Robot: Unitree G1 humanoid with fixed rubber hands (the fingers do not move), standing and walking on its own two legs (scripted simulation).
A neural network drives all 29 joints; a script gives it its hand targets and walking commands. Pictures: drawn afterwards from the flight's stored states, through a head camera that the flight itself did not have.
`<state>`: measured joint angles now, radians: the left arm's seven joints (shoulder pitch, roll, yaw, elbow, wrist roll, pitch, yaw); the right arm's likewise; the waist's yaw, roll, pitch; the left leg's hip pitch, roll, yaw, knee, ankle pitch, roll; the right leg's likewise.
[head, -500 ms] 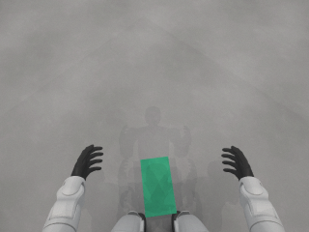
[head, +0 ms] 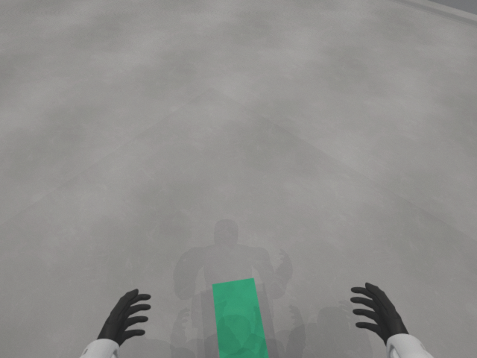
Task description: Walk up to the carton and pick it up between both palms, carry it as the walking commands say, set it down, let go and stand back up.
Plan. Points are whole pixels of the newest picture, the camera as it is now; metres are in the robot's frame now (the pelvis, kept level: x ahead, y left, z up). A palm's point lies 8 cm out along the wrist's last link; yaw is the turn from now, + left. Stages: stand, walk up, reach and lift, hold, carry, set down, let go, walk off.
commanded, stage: let go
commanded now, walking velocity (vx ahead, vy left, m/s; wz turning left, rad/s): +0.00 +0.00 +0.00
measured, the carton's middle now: (238, 327) +0.27 +0.00 -0.68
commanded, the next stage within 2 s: stand in 0.14 s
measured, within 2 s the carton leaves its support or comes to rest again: neither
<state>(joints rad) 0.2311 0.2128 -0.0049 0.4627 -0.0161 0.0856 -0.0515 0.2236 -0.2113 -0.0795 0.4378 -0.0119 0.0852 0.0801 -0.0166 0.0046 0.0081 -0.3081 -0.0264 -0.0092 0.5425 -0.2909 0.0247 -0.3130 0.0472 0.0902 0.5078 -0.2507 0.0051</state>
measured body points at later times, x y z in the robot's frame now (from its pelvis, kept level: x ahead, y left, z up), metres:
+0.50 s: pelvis +0.01 +0.00 +0.00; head -0.03 +0.01 +0.45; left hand +0.17 +0.28 -0.07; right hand +0.14 -0.29 -0.09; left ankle -0.01 +0.10 -0.73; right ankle +0.01 -0.13 -0.73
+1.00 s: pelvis +0.00 +0.00 +0.00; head -0.04 +0.01 +0.45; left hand +0.15 +0.28 -0.09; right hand +0.12 -0.30 -0.10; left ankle -0.01 +0.10 -0.73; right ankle +0.01 -0.13 -0.73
